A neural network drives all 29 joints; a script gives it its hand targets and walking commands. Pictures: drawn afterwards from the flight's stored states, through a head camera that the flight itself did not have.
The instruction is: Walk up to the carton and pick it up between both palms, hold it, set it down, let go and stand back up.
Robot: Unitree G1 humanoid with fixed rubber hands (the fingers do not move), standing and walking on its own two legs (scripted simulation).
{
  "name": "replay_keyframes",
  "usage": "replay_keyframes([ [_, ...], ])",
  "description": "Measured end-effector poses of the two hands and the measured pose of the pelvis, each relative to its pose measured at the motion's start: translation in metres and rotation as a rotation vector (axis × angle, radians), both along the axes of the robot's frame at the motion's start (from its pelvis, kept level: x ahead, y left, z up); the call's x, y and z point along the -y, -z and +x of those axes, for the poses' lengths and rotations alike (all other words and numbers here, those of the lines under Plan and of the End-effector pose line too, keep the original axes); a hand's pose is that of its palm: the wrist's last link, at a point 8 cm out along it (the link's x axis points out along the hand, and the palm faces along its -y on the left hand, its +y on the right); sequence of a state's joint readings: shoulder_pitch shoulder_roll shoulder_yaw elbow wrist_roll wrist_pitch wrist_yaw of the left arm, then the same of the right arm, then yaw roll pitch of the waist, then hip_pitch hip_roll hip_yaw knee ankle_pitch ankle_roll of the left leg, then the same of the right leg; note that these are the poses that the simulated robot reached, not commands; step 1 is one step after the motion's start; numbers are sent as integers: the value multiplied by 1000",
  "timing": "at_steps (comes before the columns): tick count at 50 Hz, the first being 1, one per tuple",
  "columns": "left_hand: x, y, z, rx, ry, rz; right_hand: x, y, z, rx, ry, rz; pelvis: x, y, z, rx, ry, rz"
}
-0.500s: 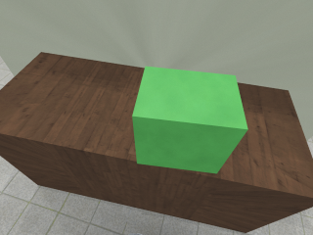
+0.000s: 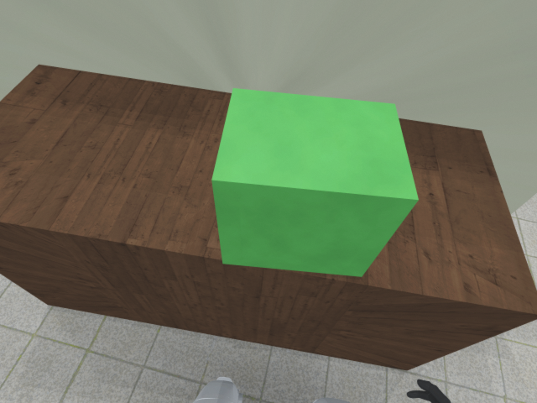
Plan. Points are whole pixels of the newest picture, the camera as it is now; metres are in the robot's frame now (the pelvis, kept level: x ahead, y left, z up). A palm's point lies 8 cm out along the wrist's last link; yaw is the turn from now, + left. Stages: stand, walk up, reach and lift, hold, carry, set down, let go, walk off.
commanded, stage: reach and lift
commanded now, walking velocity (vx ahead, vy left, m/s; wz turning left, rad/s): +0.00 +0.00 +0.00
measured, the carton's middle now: (302, 189) +0.45 -0.04 +0.01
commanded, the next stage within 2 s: none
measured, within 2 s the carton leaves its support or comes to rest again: neither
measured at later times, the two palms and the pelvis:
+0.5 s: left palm (111, 382) +0.16 +0.25 -0.09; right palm (449, 364) +0.18 -0.26 -0.07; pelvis +0.00 -0.03 +0.00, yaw -4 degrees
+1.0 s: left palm (123, 351) +0.19 +0.23 -0.06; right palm (455, 357) +0.18 -0.25 -0.03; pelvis +0.02 +0.01 +0.02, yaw -6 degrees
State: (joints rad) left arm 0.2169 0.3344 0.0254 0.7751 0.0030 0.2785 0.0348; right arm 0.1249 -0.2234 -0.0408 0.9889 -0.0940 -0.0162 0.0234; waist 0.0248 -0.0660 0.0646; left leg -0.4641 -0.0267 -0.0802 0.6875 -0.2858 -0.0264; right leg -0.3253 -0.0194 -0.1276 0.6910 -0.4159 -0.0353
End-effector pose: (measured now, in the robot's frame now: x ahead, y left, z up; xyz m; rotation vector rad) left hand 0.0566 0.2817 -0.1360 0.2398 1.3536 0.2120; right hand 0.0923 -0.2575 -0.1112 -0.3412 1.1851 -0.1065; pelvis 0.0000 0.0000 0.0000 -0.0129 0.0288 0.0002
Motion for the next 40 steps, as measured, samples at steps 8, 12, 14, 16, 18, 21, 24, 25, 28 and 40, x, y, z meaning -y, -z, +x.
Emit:
replay_keyframes([
  [8,20,-37,144,258,64,8,5,-15,87,273,-3,94,11,13,-13,7,52,12],
  [12,45,-54,139,261,75,-42,16,-34,73,312,21,91,17,-3,0,44,68,19],
  [14,48,-52,122,224,59,-46,26,-37,61,305,27,62,20,-8,5,59,74,23],
  [16,45,-47,103,186,31,-42,34,-38,53,295,20,31,22,-9,7,66,77,26],
  [18,39,-40,88,166,-1,-35,36,-38,51,293,4,15,25,-9,6,63,77,28],
  [21,31,-36,80,186,-36,-25,27,-39,60,317,-25,23,27,-7,2,40,75,28],
  [24,29,-40,94,263,-29,-21,8,-40,80,369,-43,59,28,-5,-1,15,67,23],
  [25,29,-43,101,294,-19,-24,1,-41,86,386,-44,73,28,-5,-2,11,65,20],
  [28,34,-53,124,370,26,-49,-17,-43,99,430,-33,105,24,-8,0,13,62,13],
  [40,27,-72,135,461,75,-89,-3,-56,69,469,54,67,-7,-20,21,57,89,4],
])
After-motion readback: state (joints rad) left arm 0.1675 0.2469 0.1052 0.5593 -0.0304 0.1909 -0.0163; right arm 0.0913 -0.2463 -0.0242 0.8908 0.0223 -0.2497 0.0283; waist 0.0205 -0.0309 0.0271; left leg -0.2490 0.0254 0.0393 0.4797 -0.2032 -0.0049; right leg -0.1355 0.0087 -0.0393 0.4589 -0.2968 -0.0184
